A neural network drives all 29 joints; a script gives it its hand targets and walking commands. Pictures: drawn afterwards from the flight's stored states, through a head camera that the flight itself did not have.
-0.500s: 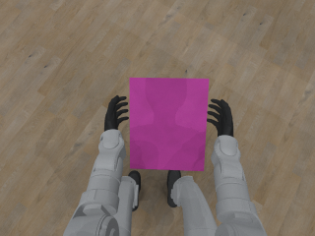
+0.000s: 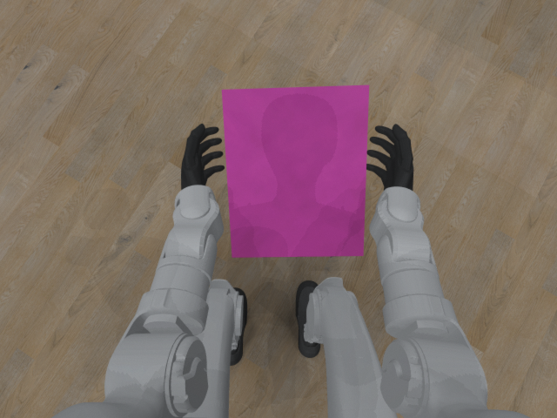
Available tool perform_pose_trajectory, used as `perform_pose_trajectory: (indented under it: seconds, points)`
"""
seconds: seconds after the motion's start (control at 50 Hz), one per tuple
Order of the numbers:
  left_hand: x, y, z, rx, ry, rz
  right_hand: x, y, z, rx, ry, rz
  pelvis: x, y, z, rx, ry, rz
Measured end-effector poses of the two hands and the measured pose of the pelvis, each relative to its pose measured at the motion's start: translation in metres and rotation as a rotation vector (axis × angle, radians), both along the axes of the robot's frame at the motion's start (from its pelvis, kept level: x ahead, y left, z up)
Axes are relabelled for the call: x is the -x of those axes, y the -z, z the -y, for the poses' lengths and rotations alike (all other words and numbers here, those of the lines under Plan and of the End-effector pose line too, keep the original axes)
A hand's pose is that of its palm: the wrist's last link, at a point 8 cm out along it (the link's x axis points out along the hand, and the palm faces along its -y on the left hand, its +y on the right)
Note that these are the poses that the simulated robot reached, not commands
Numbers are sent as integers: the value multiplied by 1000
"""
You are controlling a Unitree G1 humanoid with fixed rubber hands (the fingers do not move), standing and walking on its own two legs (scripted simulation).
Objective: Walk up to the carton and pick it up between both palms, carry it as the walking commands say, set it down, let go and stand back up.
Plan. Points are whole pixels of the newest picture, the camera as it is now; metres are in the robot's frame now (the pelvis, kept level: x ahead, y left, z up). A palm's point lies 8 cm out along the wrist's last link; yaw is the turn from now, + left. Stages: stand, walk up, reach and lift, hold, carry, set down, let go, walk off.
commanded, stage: set down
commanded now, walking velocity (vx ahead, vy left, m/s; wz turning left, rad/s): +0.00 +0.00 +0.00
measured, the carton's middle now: (295, 170) +0.46 -0.03 -0.20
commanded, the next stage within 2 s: none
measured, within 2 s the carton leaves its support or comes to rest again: neither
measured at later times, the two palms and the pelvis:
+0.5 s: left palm (211, 180) +0.43 +0.12 -0.18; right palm (382, 182) +0.43 -0.17 -0.18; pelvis -0.01 +0.00 -0.07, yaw +0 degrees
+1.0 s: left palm (223, 174) +0.47 +0.11 -0.26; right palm (372, 177) +0.46 -0.18 -0.27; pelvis -0.02 -0.01 -0.13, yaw +1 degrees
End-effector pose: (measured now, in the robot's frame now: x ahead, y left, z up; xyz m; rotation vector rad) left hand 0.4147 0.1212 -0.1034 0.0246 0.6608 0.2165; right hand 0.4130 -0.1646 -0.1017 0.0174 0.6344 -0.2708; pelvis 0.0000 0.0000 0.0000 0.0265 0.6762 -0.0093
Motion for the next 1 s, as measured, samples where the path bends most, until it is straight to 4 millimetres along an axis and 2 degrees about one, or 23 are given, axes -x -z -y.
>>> perform_pose_trajectory:
  seconds: [0.12,0.22,0.4,0.64,0.86,1.0]
  points:
    - [-12,16,-5,0,-8,8,-12,15,-5,-3,-5,10,-8,17,0,-2,1,-62]
    - [-14,28,-4,8,0,9,-14,26,-4,-2,-9,11,-9,28,-1,0,1,-84]
    - [-13,63,0,13,6,-3,-10,63,1,2,-8,-3,1,55,-3,0,5,-115]
    - [-32,96,7,0,8,37,-30,97,8,6,-8,31,19,89,-2,-8,8,-111]
    - [-43,142,10,-4,20,1,-37,149,12,-6,-17,-11,19,116,3,-22,9,-150]
    - [-51,157,11,-3,19,7,-47,164,13,-8,-30,-6,17,131,6,-30,11,-153]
